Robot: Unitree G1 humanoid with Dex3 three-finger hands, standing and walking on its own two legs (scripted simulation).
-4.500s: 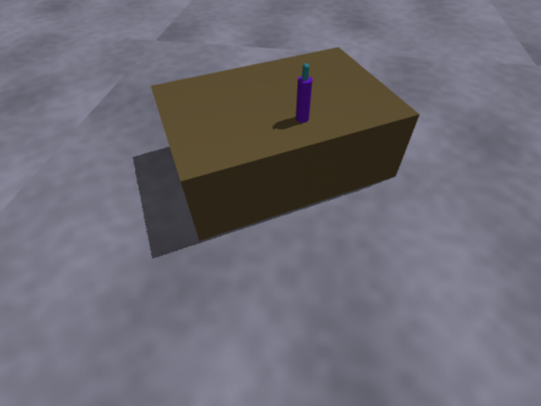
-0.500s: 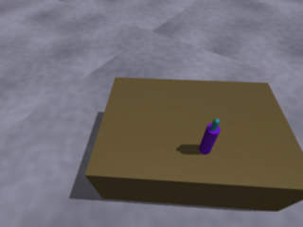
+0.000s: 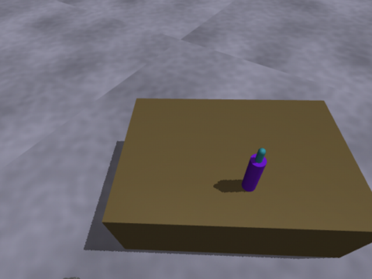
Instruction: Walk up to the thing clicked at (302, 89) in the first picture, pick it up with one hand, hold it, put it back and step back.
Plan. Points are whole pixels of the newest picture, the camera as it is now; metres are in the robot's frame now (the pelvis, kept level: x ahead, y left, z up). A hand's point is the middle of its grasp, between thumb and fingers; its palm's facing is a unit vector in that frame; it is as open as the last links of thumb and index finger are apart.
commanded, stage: walk up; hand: right
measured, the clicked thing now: (254, 169) +0.52 -0.22 -0.26
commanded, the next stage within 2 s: stand in 0.42 s
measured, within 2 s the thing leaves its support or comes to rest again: neither
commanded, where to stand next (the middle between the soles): +0.04 +0.02 m, yaw -1 degrees
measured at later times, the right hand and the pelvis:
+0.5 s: hand out of the picture +0.09 -0.26 -0.15, palm faces +0.01 +0.94 -0.34, open 7.4 cm; pelvis +0.01 +0.00 +0.00, yaw +0 degrees
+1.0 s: hand out of the picture +0.08 -0.27 -0.15, palm faces -0.02 +0.94 -0.34, open 7.4 cm; pelvis +0.00 -0.02 +0.00, yaw +0 degrees
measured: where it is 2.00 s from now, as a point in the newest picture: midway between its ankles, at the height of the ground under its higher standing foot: outside the picture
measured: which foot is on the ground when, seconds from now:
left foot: down 0.00-1.00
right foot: down 0.00-1.00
